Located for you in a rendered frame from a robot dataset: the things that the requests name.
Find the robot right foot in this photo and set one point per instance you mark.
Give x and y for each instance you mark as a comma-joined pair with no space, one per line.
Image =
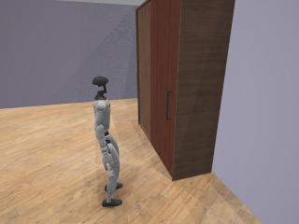
114,202

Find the right robot forearm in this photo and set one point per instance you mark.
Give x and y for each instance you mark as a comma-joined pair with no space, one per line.
99,131

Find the wardrobe door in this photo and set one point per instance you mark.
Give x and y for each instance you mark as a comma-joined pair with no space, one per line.
164,40
144,65

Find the robot right thigh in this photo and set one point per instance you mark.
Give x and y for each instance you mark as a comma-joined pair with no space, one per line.
116,160

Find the robot right upper arm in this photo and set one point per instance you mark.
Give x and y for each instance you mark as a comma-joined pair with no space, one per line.
101,108

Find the robot right hand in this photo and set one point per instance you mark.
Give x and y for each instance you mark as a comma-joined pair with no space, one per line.
106,158

